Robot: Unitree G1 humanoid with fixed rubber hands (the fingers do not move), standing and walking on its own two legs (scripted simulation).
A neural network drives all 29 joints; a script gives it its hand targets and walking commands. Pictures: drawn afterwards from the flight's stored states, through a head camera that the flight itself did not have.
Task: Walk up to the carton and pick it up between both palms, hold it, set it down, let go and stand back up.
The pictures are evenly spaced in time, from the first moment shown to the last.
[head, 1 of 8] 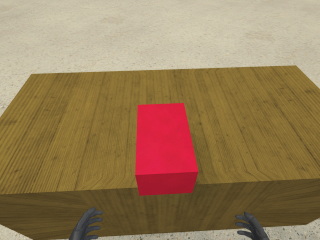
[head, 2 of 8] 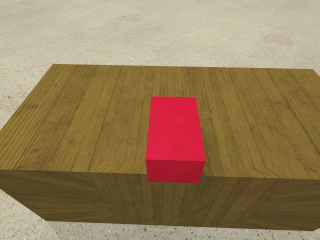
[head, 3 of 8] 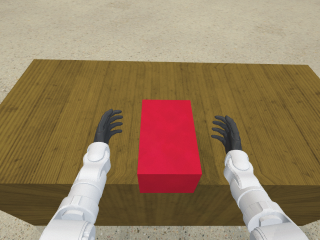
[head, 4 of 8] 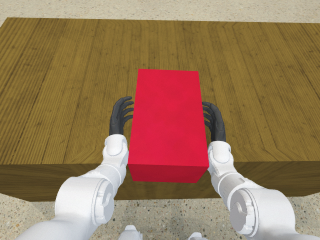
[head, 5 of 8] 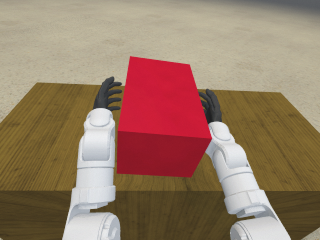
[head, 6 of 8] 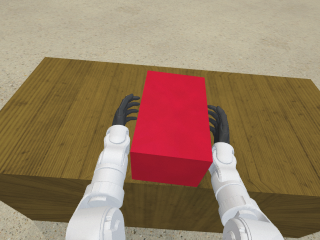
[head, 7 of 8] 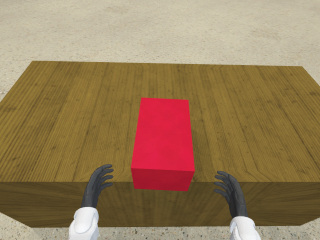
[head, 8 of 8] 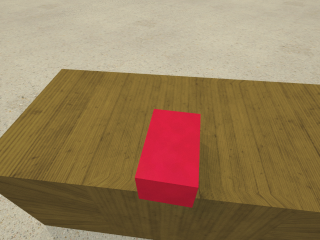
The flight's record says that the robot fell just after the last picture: no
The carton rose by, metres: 0.27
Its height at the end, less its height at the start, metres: +0.00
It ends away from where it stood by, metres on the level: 0.00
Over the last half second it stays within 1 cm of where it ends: yes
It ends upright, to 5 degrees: yes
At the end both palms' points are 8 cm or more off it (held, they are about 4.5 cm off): yes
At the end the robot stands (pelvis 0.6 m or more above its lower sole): yes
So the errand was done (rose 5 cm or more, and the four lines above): yes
